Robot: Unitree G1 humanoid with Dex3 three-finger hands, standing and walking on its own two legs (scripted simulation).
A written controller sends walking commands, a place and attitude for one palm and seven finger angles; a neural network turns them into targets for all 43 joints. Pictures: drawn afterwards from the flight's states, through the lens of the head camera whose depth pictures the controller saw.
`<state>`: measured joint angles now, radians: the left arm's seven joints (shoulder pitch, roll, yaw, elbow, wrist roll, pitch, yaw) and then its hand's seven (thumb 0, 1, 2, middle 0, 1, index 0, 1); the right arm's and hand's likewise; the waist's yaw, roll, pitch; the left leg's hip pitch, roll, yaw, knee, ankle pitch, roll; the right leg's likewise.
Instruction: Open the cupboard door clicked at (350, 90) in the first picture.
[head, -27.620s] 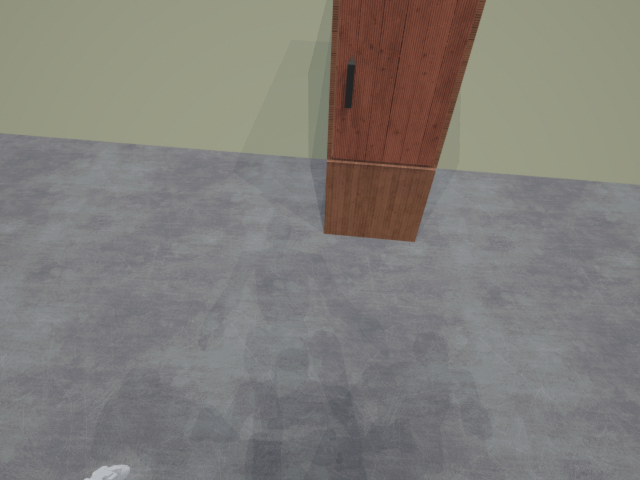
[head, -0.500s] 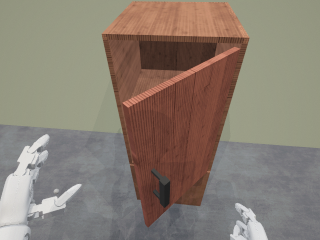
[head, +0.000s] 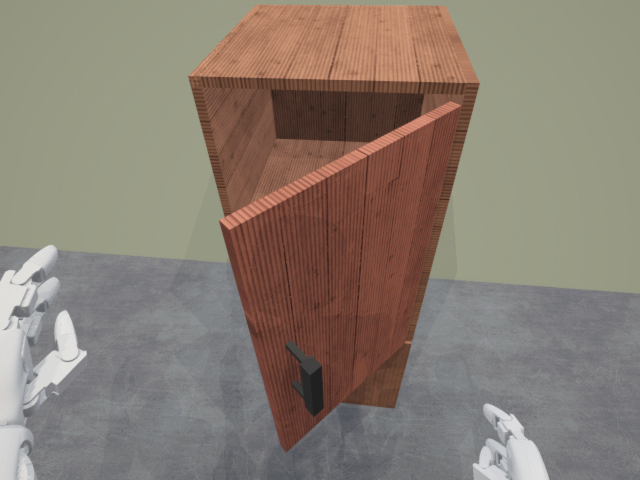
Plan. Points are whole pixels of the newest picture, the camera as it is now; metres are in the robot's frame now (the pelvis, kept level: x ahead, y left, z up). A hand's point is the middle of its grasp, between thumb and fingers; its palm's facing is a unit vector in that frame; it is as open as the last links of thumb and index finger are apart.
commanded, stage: draw the hand back to the body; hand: left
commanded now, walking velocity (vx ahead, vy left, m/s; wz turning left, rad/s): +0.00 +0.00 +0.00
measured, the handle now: (304, 378) +0.28 +0.06 -0.05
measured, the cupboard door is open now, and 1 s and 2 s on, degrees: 48 48 48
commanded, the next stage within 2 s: step back with the hand held close in 0.10 s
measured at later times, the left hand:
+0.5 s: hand (87, 341) +0.20 +0.25 +0.15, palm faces +0.34 -0.80 -0.49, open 7.4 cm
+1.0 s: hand out of the picture +0.09 +0.30 +0.16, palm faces +0.47 -0.73 -0.50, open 7.4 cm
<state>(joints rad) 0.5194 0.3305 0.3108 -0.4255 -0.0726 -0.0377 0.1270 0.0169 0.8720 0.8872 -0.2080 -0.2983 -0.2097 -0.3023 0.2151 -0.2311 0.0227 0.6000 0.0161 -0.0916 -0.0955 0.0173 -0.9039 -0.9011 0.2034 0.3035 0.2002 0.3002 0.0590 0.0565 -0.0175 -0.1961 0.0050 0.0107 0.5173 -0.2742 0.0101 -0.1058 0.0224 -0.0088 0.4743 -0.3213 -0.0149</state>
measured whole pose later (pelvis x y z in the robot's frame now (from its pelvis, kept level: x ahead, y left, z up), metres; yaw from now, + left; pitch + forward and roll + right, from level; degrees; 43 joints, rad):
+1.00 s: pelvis -0.11 +0.02 -0.01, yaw +4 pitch -2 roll -2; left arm 0.50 0.42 0.43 -0.49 0.00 -0.19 0.15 0.02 0.89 0.90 -0.21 -0.30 -0.22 -0.30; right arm 0.22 -0.21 0.00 0.54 0.01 -0.04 -0.09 0.02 -0.90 -0.90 0.20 0.30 0.20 0.30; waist -0.02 0.02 0.06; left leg -0.42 0.00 0.02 0.59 -0.20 0.06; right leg -0.30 0.05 0.03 0.58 -0.23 0.03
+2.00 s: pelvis -0.29 -0.03 -0.01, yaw -4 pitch -2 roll +2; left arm 0.48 0.40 0.39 -0.38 -0.03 -0.16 0.15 0.02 0.90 0.90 -0.21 -0.30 -0.21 -0.30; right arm 0.24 -0.23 -0.02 0.62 0.01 -0.10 -0.07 0.02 -0.91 -0.90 0.20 0.30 0.20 0.30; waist -0.07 -0.01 -0.01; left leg -0.35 0.00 0.07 0.61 -0.24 0.01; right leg -0.18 0.02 -0.04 0.66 -0.43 -0.04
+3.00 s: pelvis -0.33 +0.01 +0.00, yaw -2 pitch -2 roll -1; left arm 0.37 0.18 0.00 1.14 0.01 0.04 0.01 0.01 0.93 0.90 -0.20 -0.30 -0.20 -0.30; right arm 0.29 -0.17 0.02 1.09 -0.02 0.04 -0.03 0.01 -0.91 -0.90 0.20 0.30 0.20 0.30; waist 0.01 0.00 0.08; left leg -0.25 -0.02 0.02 0.44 -0.16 0.04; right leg -0.15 0.02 -0.07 0.41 -0.23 -0.02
